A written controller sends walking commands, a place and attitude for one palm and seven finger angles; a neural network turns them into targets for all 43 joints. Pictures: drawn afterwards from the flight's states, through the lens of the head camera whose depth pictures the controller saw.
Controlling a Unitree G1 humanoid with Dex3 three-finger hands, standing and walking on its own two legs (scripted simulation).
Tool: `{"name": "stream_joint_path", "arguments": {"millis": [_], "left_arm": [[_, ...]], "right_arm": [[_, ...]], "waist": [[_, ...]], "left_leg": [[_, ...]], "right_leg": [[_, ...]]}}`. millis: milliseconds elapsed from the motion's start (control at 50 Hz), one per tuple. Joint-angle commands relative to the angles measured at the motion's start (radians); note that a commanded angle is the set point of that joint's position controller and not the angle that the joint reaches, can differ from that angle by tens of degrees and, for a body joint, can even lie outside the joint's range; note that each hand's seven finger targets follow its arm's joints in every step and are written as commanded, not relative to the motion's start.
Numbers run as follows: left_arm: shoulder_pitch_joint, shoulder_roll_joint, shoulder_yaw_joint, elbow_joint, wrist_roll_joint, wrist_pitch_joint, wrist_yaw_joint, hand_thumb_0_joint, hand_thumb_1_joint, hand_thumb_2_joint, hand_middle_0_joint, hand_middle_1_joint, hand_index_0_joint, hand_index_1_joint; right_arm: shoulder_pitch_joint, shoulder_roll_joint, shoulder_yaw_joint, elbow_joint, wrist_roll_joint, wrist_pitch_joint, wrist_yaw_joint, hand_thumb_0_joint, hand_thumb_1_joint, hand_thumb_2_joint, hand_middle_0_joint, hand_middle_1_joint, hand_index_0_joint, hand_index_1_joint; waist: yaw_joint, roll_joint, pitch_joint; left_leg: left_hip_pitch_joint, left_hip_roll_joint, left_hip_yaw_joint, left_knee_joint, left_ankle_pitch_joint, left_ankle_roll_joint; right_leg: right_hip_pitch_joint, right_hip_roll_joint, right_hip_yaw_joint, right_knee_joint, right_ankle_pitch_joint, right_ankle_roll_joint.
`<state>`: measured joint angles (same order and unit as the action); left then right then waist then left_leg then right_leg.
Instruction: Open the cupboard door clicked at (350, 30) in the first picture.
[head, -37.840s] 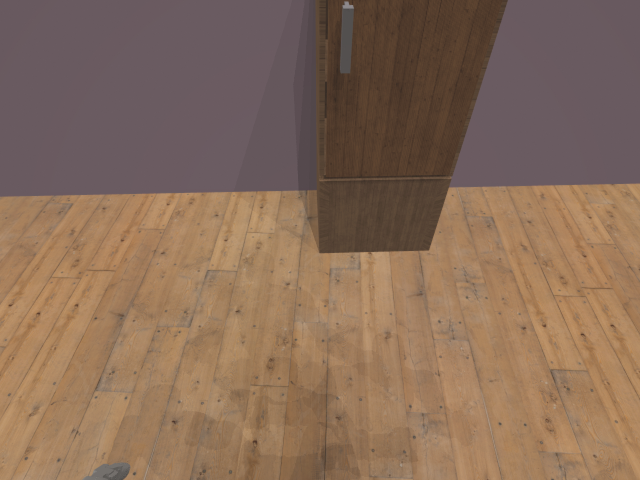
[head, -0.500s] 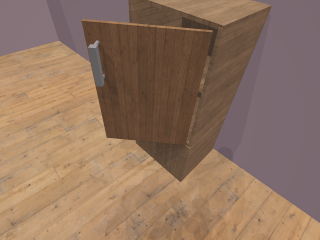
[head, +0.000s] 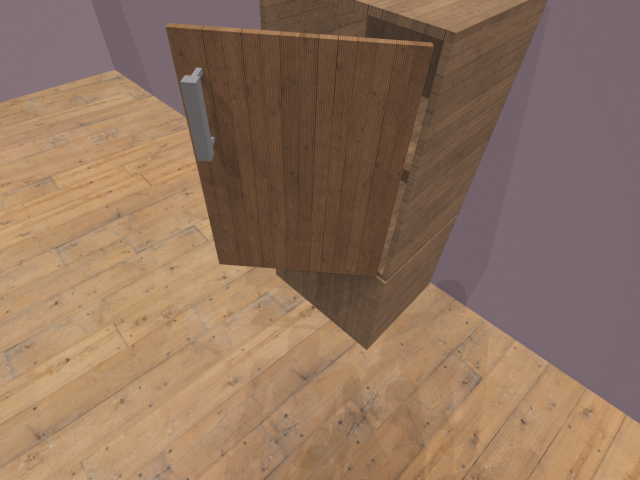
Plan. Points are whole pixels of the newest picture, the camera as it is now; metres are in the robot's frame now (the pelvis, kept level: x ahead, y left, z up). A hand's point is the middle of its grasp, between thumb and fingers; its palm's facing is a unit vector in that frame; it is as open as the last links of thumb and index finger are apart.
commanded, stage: look again from close up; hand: left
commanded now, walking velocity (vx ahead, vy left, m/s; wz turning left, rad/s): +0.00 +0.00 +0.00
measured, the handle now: (201, 115) +0.67 +0.26 +0.11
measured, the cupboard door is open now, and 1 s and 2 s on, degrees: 40 40 40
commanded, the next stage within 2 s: shuffle to correct the standing spot in 0.60 s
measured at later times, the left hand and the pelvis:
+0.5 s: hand out of the picture -0.03 +0.16 -0.17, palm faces +0.03 -0.98 -0.17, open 7.4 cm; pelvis +0.01 +0.00 +0.00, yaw +0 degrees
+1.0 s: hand out of the picture +0.03 +0.17 -0.18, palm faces +0.04 -0.99 -0.14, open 7.4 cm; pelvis +0.05 +0.02 +0.00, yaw -1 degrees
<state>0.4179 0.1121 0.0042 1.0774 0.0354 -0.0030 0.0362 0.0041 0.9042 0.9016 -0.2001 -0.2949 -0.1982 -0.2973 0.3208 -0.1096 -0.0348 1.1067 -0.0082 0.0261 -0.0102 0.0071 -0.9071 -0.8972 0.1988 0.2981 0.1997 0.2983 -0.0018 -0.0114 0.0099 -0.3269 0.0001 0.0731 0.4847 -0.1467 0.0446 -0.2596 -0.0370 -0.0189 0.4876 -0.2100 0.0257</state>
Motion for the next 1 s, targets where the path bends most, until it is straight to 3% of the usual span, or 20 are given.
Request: {"name": "stream_joint_path", "arguments": {"millis": [0, 60, 140, 240, 360, 440, 680, 720, 780, 840, 880, 940, 980], "left_arm": [[0.099, 0.083, 0.021, -0.017, -0.005, -0.012, 0.009, 0.000, 0.900, 0.900, -0.200, -0.300, -0.200, -0.300], [0.090, 0.085, 0.021, -0.019, -0.004, -0.012, 0.010, 0.000, 0.900, 0.900, -0.200, -0.300, -0.200, -0.300], [0.110, 0.081, 0.023, -0.012, 0.000, -0.009, 0.010, 0.000, 0.900, 0.900, -0.200, -0.300, -0.200, -0.300], [0.098, 0.090, 0.022, -0.017, -0.002, -0.014, 0.009, 0.000, 0.900, 0.900, -0.200, -0.300, -0.200, -0.300], [0.090, 0.097, 0.025, -0.019, -0.002, -0.011, 0.007, 0.000, 0.900, 0.900, -0.200, -0.300, -0.200, -0.300], [0.076, 0.102, 0.022, -0.022, -0.005, -0.016, 0.007, 0.000, 0.900, 0.900, -0.200, -0.300, -0.200, -0.300], [0.029, 0.109, 0.012, -0.012, -0.011, -0.024, 0.011, 0.000, 0.900, 0.900, -0.200, -0.300, -0.200, -0.300], [0.031, 0.108, 0.012, -0.006, -0.010, -0.025, 0.010, 0.000, 0.900, 0.900, -0.200, -0.300, -0.200, -0.300], [0.033, 0.129, 0.024, -0.012, -0.007, -0.019, 0.007, 0.000, 0.900, 0.900, -0.200, -0.300, -0.200, -0.300], [0.032, 0.161, 0.039, -0.027, -0.009, -0.012, 0.005, 0.000, 0.900, 0.900, -0.200, -0.300, -0.200, -0.300], [0.009, 0.173, 0.051, -0.044, -0.012, -0.009, 0.005, 0.000, 0.900, 0.900, -0.200, -0.300, -0.200, -0.300], [0.000, 0.171, 0.060, -0.060, -0.011, -0.006, 0.002, 0.000, 0.900, 0.900, -0.200, -0.300, -0.200, -0.300], [-0.005, 0.153, 0.060, -0.065, -0.007, -0.002, -0.001, 0.000, 0.900, 0.900, -0.200, -0.300, -0.200, -0.300]], "right_arm": [[0.037, -0.111, -0.025, -0.043, -0.004, -0.021, -0.007, 0.000, -0.900, -0.900, 0.200, 0.300, 0.200, 0.300], [0.037, -0.115, -0.025, -0.042, -0.003, -0.022, -0.007, 0.000, -0.900, -0.900, 0.200, 0.300, 0.200, 0.300], [0.022, -0.125, -0.026, -0.047, -0.004, -0.021, -0.007, 0.000, -0.900, -0.900, 0.200, 0.300, 0.200, 0.300], [0.018, -0.129, -0.023, -0.050, -0.003, -0.025, -0.006, 0.000, -0.900, -0.900, 0.200, 0.300, 0.200, 0.300], [0.010, -0.135, -0.024, -0.048, -0.005, -0.022, -0.005, 0.000, -0.900, -0.900, 0.200, 0.300, 0.200, 0.300], [0.009, -0.138, -0.021, -0.046, -0.003, -0.027, -0.005, 0.000, -0.900, -0.900, 0.200, 0.300, 0.200, 0.300], [-0.007, -0.136, -0.007, -0.023, 0.001, -0.038, -0.006, 0.000, -0.900, -0.900, 0.200, 0.300, 0.200, 0.300], [0.001, -0.135, -0.004, -0.016, -0.002, -0.035, -0.004, 0.000, -0.900, -0.900, 0.200, 0.300, 0.200, 0.300], [0.009, -0.128, -0.004, -0.022, -0.007, -0.026, 0.001, 0.000, -0.900, -0.900, 0.200, 0.300, 0.200, 0.300], [0.016, -0.117, -0.003, -0.036, -0.009, -0.017, 0.004, 0.000, -0.900, -0.900, 0.200, 0.300, 0.200, 0.300], [0.034, -0.109, -0.005, -0.042, -0.012, -0.017, 0.004, 0.000, -0.900, -0.900, 0.200, 0.300, 0.200, 0.300], [0.061, -0.113, -0.005, -0.056, -0.010, -0.029, 0.003, 0.000, -0.900, -0.900, 0.200, 0.300, 0.200, 0.300], [0.083, -0.132, -0.006, -0.059, -0.010, -0.038, 0.002, 0.000, -0.900, -0.900, 0.200, 0.300, 0.200, 0.300]], "waist": [[-0.002, 0.003, 0.092], [-0.007, 0.019, 0.096], [0.007, 0.039, 0.119], [0.002, 0.007, 0.097], [0.002, 0.019, 0.106], [-0.001, 0.016, 0.072], [-0.002, 0.008, 0.063], [-0.001, 0.014, 0.057], [0.007, -0.042, 0.089], [0.006, -0.100, 0.136], [-0.001, -0.121, 0.146], [-0.003, -0.081, 0.137], [-0.009, -0.003, 0.136]], "left_leg": [[-0.011, 0.089, -0.149, -0.157, -0.316, -0.017], [0.002, 0.100, -0.155, -0.168, -0.335, -0.018], [-0.041, 0.109, -0.175, -0.209, -0.383, -0.013], [-0.006, 0.102, -0.166, -0.192, -0.335, -0.014], [-0.011, 0.099, -0.164, -0.196, -0.348, -0.017], [0.034, 0.104, -0.163, -0.185, -0.286, -0.015], [0.079, 0.109, -0.142, -0.181, -0.146, -0.021], [0.083, 0.096, -0.129, -0.175, -0.192, -0.024], [0.051, 0.062, -0.096, -0.117, -0.249, -0.027], [0.032, 0.026, -0.045, -0.002, -0.228, -0.034], [0.031, 0.017, -0.022, 0.077, -0.197, -0.038], [0.051, 0.024, -0.024, 0.031, -0.187, -0.031], [0.089, 0.052, -0.067, -0.057, -0.204, -0.015]], "right_leg": [[-0.099, -0.048, 0.101, -0.141, -0.236, -0.046], [-0.119, -0.043, 0.095, -0.139, -0.244, -0.042], [-0.091, -0.028, 0.082, -0.114, -0.216, -0.039], [-0.090, -0.039, 0.101, -0.135, -0.211, -0.041], [-0.095, -0.039, 0.099, -0.139, -0.226, -0.039], [-0.083, -0.043, 0.107, -0.140, -0.172, -0.043], [-0.021, -0.059, 0.098, -0.146, -0.026, -0.039], [-0.015, -0.064, 0.107, -0.164, -0.092, -0.043], [-0.036, -0.088, 0.155, -0.201, -0.245, -0.060], [-0.089, -0.147, 0.239, -0.267, -0.378, -0.098], [-0.106, -0.184, 0.272, -0.284, -0.396, -0.126], [-0.083, -0.162, 0.230, -0.209, -0.306, -0.129], [-0.100, -0.113, 0.160, -0.109, -0.258, -0.108]]}}
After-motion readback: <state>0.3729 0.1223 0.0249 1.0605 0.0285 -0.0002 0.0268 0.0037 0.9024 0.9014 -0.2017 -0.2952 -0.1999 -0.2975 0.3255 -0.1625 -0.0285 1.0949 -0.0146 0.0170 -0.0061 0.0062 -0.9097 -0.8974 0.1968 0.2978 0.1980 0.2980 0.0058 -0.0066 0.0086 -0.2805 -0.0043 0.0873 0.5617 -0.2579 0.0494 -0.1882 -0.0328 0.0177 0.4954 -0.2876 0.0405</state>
